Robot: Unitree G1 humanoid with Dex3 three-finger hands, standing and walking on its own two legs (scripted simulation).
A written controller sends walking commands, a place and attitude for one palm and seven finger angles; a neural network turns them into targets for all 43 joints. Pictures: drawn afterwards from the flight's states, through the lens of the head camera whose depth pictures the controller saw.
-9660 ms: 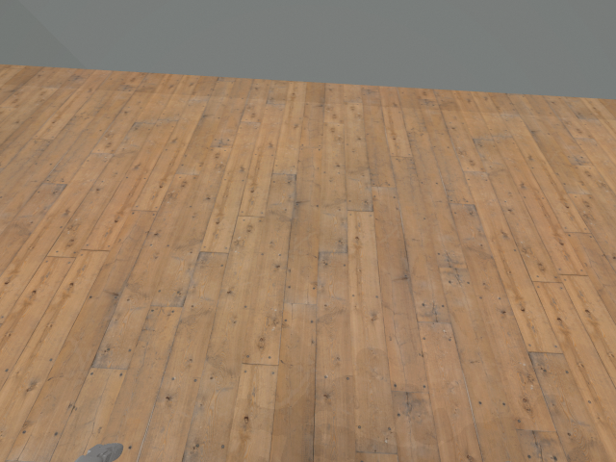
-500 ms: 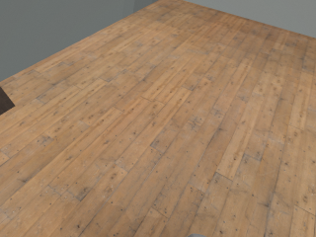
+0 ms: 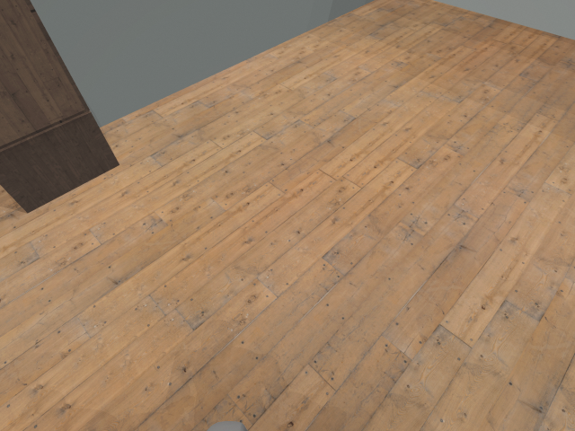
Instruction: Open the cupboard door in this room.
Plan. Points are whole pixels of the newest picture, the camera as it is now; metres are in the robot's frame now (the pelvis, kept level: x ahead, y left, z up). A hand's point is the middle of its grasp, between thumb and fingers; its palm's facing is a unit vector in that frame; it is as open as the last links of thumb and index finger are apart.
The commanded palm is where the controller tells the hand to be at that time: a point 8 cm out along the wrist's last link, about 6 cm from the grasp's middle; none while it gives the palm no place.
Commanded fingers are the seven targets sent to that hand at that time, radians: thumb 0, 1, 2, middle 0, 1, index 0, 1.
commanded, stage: turn or walk to find it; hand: left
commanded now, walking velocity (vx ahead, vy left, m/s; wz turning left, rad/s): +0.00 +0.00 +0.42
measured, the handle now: out of the picture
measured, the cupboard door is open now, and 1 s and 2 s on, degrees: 0 0 0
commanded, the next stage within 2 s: stand and wait in 0.56 s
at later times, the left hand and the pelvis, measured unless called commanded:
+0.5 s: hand out of the picture +0.03 +0.23 -0.16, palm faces +0.22 -0.94 -0.28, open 7.4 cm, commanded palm none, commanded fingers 0.00 0.90 0.90 -0.20 -0.30 -0.20 -0.30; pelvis -0.02 +0.01 -0.01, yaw +11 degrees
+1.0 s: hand out of the picture -0.12 +0.20 -0.19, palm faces +0.43 -0.87 -0.22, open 7.4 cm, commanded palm none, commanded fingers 0.00 0.90 0.90 -0.20 -0.30 -0.20 -0.30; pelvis -0.05 +0.01 -0.01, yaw +22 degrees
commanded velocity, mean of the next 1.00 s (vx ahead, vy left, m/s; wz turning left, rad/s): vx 0.00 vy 0.00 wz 0.36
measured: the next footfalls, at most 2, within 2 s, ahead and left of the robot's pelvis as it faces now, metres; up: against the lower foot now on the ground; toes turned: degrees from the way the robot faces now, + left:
left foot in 0.14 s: +0.00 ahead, +0.16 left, +0.00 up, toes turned +8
right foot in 0.50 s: +0.04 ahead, -0.08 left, +0.00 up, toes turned +7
